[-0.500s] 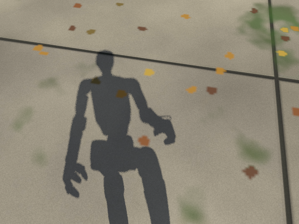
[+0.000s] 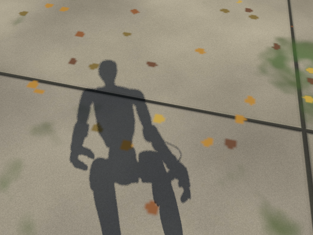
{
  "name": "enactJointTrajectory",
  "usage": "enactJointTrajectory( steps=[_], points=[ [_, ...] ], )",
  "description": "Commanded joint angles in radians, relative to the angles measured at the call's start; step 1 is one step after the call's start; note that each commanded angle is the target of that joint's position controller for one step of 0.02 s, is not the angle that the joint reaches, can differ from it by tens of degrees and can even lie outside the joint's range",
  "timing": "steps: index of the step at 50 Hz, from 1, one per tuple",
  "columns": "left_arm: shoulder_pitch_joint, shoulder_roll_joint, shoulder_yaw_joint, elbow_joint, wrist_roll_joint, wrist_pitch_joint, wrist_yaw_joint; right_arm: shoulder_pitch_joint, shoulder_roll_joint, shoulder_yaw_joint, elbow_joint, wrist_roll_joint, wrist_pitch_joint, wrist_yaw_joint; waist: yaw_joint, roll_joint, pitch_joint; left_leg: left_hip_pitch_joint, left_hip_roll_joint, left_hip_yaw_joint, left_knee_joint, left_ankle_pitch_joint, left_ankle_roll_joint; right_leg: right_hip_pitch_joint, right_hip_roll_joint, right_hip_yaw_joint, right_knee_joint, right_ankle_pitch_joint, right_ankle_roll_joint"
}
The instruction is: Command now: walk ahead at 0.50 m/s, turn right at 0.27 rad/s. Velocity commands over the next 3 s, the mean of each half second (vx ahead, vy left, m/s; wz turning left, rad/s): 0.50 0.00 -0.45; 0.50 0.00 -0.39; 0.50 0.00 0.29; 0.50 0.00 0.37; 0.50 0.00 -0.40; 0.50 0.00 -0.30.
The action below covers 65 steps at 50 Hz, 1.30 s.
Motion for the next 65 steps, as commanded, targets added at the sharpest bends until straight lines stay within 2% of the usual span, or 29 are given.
enactJointTrajectory(
  steps=[1,4,6,7,8,9,11,12,13,16,27,30,32,33,34,35,36,37,39,40,44,52,55,57,58,59,60,62,65],
  points=[
    [-0.153,0.056,0.004,-0.108,0.002,-0.024,-0.007,0.057,-0.122,-0.017,-0.007,-0.006,-0.01,-0.018,-0.027,0.094,0.077,0.018,0.32,-0.009,0.017,0.671,0.025,-0.026,0.04,-0.035,-0.097,-0.012,-0.036],
    [-0.054,0.073,0.011,-0.086,0.005,-0.024,0.004,0.027,-0.155,-0.017,0.002,-0.012,-0.011,-0.035,0.031,0.136,0.004,0.063,0.334,0.044,0.21,1.148,-0.006,0.148,0.127,-0.11,-0.137,-0.148,-0.095],
    [0.185,0.116,0.034,-0.016,0.011,-0.035,0.013,0.002,-0.188,-0.025,-0.005,-0.015,0.003,-0.039,0.137,0.143,-0.121,0.013,0.329,0.069,0.552,1.179,-0.015,0.399,0.171,-0.097,-0.22,-0.18,-0.146],
    [0.335,0.173,0.056,0.018,0.028,-0.039,0.022,-0.032,-0.186,-0.02,-0.035,-0.005,0.0,-0.037,0.214,0.084,-0.205,-0.185,0.297,0.098,0.834,0.892,-0.026,0.642,0.056,0.067,-0.27,-0.196,-0.207],
    [0.356,0.289,0.096,0.006,0.017,-0.026,0.032,0.016,-0.107,-0.009,-0.087,0.03,-0.014,-0.018,0.161,-0.227,-0.318,-0.635,0.042,0.111,1.317,0.042,-0.101,0.971,-0.245,0.649,-0.337,-0.141,-0.392],
    [0.277,0.259,0.088,0.003,-0.023,-0.021,0.018,-0.019,-0.158,-0.014,-0.097,-0.006,-0.024,-0.01,0.132,-0.036,-0.325,-0.774,0.06,-0.095,1.392,-0.182,-0.075,0.958,-0.266,0.757,-0.413,-0.054,-0.417],
    [0.183,0.163,0.064,0.001,-0.018,-0.018,0.023,-0.102,-0.136,-0.006,-0.132,0.001,-0.04,0.001,0.074,0.095,-0.072,-0.792,0.166,-0.101,1.248,-0.072,-0.075,0.671,-0.205,0.507,-0.466,-0.016,-0.336],
    [0.151,0.125,0.052,0.003,-0.019,-0.021,0.025,-0.139,-0.122,-0.006,-0.143,-0.01,-0.024,0.002,0.042,0.131,-0.016,-0.744,0.198,-0.1,1.162,-0.06,-0.079,0.562,-0.123,0.416,-0.492,-0.003,-0.266],
    [0.136,0.134,0.051,0.002,-0.02,-0.026,0.031,-0.086,-0.105,0.002,-0.142,-0.022,-0.001,0.005,0.008,0.065,-0.01,-0.691,0.206,-0.088,1.113,-0.06,-0.097,0.494,-0.107,0.373,-0.508,0.061,-0.268],
    [0.167,0.157,0.057,0.011,-0.024,-0.048,0.03,-0.095,-0.096,0.006,-0.153,-0.033,0.036,0.009,0.003,0.035,-0.024,-0.662,0.222,-0.057,0.996,-0.033,-0.142,0.434,-0.044,0.304,-0.533,0.117,-0.262],
    [0.333,0.188,0.07,0.012,-0.012,-0.035,0.044,-0.459,-0.101,0.019,-0.294,-0.012,0.025,0.024,0.138,-0.022,-0.008,-0.786,0.165,-0.044,0.531,0.212,-0.163,0.65,-0.031,0.377,-0.448,0.222,-0.193],
    [0.279,0.21,0.076,-0.012,-0.005,-0.036,0.054,-0.405,-0.133,0.013,-0.294,-0.007,0.012,0.02,0.09,-0.038,-0.018,-0.627,0.138,-0.067,0.419,0.156,-0.13,0.631,-0.05,0.422,-0.385,0.267,-0.154],
    [0.22,0.224,0.077,-0.029,-0.008,-0.043,0.046,-0.214,-0.174,-0.006,-0.239,-0.005,0.0,0.003,-0.005,-0.016,-0.091,-0.338,0.097,-0.049,0.336,0.115,-0.094,0.555,-0.001,0.407,-0.213,0.375,-0.109],
    [0.219,0.192,0.067,-0.036,-0.02,-0.052,0.035,-0.082,-0.222,-0.022,-0.217,-0.02,-0.013,-0.011,-0.066,0.059,-0.189,-0.122,0.2,-0.141,0.297,0.067,-0.055,0.467,0.066,0.349,0.0,0.279,-0.082],
    [0.289,0.09,0.041,-0.067,-0.047,-0.059,0.034,0.035,-0.31,-0.043,-0.221,-0.043,-0.011,-0.026,-0.067,0.231,-0.345,0.149,0.482,-0.48,0.262,-0.102,0.024,0.255,0.17,0.221,0.294,-0.176,-0.048],
    [0.351,0.112,0.037,-0.077,-0.028,-0.052,0.036,-0.003,-0.321,-0.054,-0.211,-0.03,0.008,-0.021,-0.008,0.361,-0.367,0.157,0.579,-0.838,0.141,-0.184,0.111,0.073,0.214,0.152,0.439,-0.554,-0.044],
    [0.318,0.155,0.043,-0.037,-0.002,-0.036,0.041,-0.079,-0.22,-0.037,-0.225,-0.022,0.015,-0.015,0.014,0.167,-0.195,0.008,0.536,-0.736,0.135,-0.283,0.105,0.023,0.132,0.166,0.506,-0.462,-0.048],
    [0.25,0.148,0.04,-0.039,0.008,-0.034,0.029,-0.125,-0.148,-0.019,-0.226,-0.014,0.014,-0.008,0.011,0.076,-0.099,-0.115,0.477,-0.583,0.119,-0.218,0.088,0.043,0.105,0.155,0.473,-0.38,-0.044],
    [0.2,0.118,0.034,-0.052,0.017,-0.025,0.014,-0.131,-0.113,-0.006,-0.195,-0.013,0.003,-0.004,0.034,0.122,-0.017,-0.244,0.374,-0.364,0.073,0.011,0.043,0.089,0.067,0.142,0.386,-0.334,-0.032],
    [0.224,0.109,0.03,-0.047,0.019,-0.017,0.008,-0.117,-0.127,-0.009,-0.18,-0.01,-0.006,0.0,0.048,0.171,-0.029,-0.258,0.366,-0.32,0.072,0.099,0.049,0.116,0.069,0.134,0.374,-0.327,-0.024],
    [0.136,0.103,0.022,-0.072,0.022,-0.011,-0.002,-0.061,-0.142,-0.017,-0.137,0.006,-0.033,0.012,0.048,0.147,-0.023,-0.231,0.364,-0.221,0.033,0.26,0.082,0.043,0.063,0.127,0.299,-0.256,-0.005],
    [-0.145,0.061,-0.019,-0.156,0.012,-0.028,-0.013,0.053,-0.161,-0.024,-0.057,0.013,-0.017,0.019,-0.013,0.144,0.016,-0.231,0.326,-0.103,0.039,0.382,0.057,0.153,0.033,-0.023,-0.104,-0.085,0.01],
    [-0.12,0.083,-0.012,-0.156,0.011,-0.04,0.003,0.06,-0.191,-0.033,-0.039,0.008,-0.005,0.014,0.012,0.141,0.009,-0.185,0.356,-0.148,0.123,0.476,0.047,0.235,0.059,-0.024,-0.179,-0.153,-0.013],
    [0.08,0.122,0.009,-0.086,0.028,-0.06,0.023,0.055,-0.179,-0.028,-0.032,0.016,0.001,0.012,0.104,0.079,-0.091,-0.234,0.289,-0.102,0.373,0.575,0.014,0.525,0.08,-0.016,-0.294,-0.137,-0.045],
    [0.25,0.194,0.03,-0.059,0.05,-0.07,0.039,0.033,-0.137,-0.015,-0.066,0.022,-0.004,0.014,0.178,-0.016,-0.218,-0.387,0.23,-0.058,0.63,0.353,-0.012,0.762,-0.11,0.178,-0.327,-0.247,-0.091],
    [0.291,0.298,0.054,-0.06,0.055,-0.061,0.047,0.126,-0.015,0.012,-0.1,0.042,-0.002,0.011,0.139,-0.233,-0.317,-0.696,0.085,0.022,0.932,-0.243,-0.048,0.969,-0.385,0.568,-0.425,-0.328,-0.178],
    [0.268,0.247,0.051,-0.06,0.019,-0.048,0.046,0.103,-0.139,-0.021,-0.074,0.016,0.016,-0.001,0.144,-0.11,-0.275,-0.755,0.115,-0.067,1.047,-0.261,-0.031,0.866,-0.38,0.631,-0.461,-0.396,-0.2],
    [0.134,0.118,0.017,-0.066,0.007,-0.056,0.04,0.016,-0.111,-0.024,-0.079,0.015,0.023,0.011,0.084,-0.044,-0.066,-0.754,0.19,-0.089,1.017,-0.113,-0.028,0.658,-0.273,0.365,-0.522,-0.29,-0.154],
    [0.114,0.083,0.009,-0.047,0.004,-0.079,0.046,0.021,-0.082,-0.029,-0.067,-0.006,0.056,0.03,0.033,-0.07,-0.026,-0.683,0.21,-0.071,0.988,-0.04,-0.052,0.547,-0.207,0.172,-0.568,-0.083,-0.112]
  ],
)
Next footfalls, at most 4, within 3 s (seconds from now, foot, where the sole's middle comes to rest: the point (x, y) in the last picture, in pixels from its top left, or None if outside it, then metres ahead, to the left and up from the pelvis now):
0.14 right None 0.24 -0.09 -0.78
0.66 left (153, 213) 0.57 0.00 -0.78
1.16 right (219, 188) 0.68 -0.31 -0.78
1.68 left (187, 131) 1.01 -0.19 -0.78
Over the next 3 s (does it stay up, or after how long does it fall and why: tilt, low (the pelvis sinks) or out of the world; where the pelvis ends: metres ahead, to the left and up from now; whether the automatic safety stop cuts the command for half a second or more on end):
stays up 1.57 -0.39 0.01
